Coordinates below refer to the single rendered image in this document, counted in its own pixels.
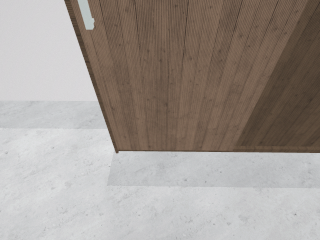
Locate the wardrobe door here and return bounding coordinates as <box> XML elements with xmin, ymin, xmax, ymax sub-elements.
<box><xmin>70</xmin><ymin>0</ymin><xmax>308</xmax><ymax>151</ymax></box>
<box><xmin>235</xmin><ymin>0</ymin><xmax>320</xmax><ymax>147</ymax></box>

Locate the handle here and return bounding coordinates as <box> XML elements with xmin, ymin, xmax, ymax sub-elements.
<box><xmin>77</xmin><ymin>0</ymin><xmax>95</xmax><ymax>30</ymax></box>

